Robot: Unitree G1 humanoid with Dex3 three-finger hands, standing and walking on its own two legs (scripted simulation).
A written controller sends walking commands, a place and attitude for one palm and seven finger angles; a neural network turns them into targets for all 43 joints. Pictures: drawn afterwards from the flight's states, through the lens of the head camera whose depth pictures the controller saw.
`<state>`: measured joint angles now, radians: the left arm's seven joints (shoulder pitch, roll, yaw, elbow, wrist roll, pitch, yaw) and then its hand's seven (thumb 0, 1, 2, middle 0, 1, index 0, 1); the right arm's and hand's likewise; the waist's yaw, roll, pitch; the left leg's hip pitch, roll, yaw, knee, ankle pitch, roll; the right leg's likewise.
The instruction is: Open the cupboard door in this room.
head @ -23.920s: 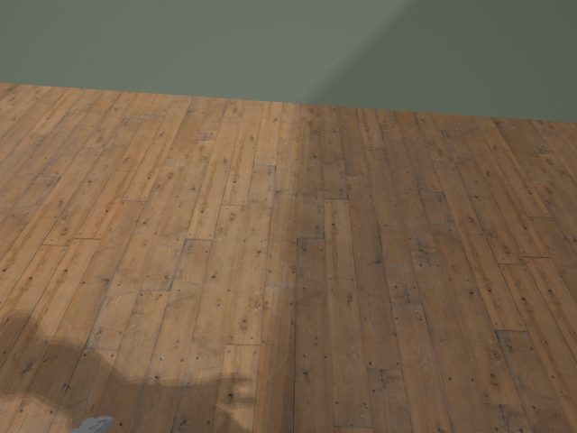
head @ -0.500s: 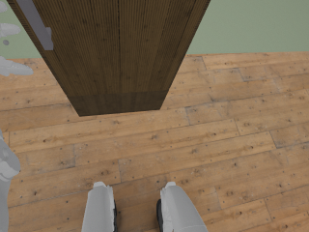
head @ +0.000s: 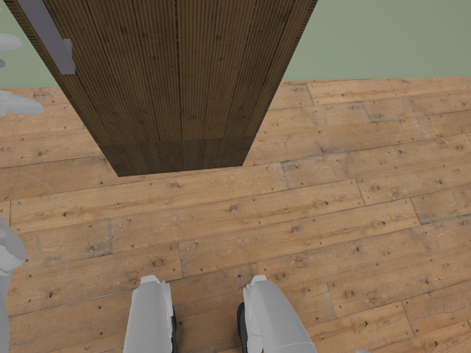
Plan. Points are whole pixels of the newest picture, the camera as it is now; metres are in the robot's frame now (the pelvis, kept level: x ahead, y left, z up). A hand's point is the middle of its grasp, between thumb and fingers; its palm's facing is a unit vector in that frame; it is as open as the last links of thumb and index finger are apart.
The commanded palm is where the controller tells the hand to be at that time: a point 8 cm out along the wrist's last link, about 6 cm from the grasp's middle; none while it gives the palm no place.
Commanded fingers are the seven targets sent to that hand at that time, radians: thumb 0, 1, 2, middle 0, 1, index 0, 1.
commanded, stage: slide the fingers in behind the handle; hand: left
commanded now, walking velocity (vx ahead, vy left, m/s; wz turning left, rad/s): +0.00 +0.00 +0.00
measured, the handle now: (50, 25) +0.58 +0.24 +0.09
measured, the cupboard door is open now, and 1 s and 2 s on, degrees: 0 0 0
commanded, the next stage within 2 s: close the thumb around the handle in 1.62 s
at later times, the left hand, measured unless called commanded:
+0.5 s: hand (27, 63) +0.52 +0.26 +0.08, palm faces +0.08 -1.00 -0.02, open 14.0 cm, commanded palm +0.51 +0.29 +0.08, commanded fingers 0.00 -0.50 0.30 -0.30 -1.20 -0.30 -1.20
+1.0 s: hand (61, 61) +0.53 +0.22 +0.08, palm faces +0.08 -1.00 -0.03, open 14.0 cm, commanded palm +0.51 +0.25 +0.08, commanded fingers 0.00 -0.50 0.30 -0.30 -1.20 -0.30 -1.20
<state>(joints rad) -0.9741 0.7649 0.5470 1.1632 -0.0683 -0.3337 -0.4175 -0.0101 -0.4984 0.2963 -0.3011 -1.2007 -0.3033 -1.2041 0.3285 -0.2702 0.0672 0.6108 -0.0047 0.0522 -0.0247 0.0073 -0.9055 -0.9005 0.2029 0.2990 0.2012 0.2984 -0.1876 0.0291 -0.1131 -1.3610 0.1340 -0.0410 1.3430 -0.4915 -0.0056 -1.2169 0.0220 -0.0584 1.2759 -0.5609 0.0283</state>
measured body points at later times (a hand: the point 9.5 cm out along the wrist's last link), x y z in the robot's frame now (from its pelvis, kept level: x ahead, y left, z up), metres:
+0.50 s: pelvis +0.00 +0.00 +0.00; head +0.17 +0.04 +0.42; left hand +0.51 +0.32 +0.08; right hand +0.02 -0.26 -0.10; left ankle +0.05 +0.12 -0.60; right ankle +0.02 -0.14 -0.60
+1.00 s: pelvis +0.01 +0.00 +0.01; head +0.16 +0.03 +0.43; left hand +0.52 +0.28 +0.08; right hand +0.02 -0.27 -0.10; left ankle +0.05 +0.12 -0.60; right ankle +0.02 -0.14 -0.60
